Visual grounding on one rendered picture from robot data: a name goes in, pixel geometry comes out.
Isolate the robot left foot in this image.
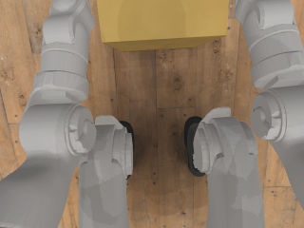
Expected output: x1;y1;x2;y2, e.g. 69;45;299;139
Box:
119;121;135;180

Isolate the left robot forearm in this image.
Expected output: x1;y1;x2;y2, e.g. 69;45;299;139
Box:
18;0;95;143

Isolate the right robot thigh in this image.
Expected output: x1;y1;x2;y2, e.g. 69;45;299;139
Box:
194;116;266;228

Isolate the robot right upper arm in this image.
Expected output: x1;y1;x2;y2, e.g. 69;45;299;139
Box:
249;85;304;211

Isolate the carton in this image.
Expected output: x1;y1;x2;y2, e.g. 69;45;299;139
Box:
96;0;229;52

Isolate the right robot forearm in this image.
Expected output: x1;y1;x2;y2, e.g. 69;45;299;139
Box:
234;0;304;90

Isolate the robot left upper arm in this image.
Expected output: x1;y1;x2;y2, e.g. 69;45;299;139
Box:
0;103;97;228

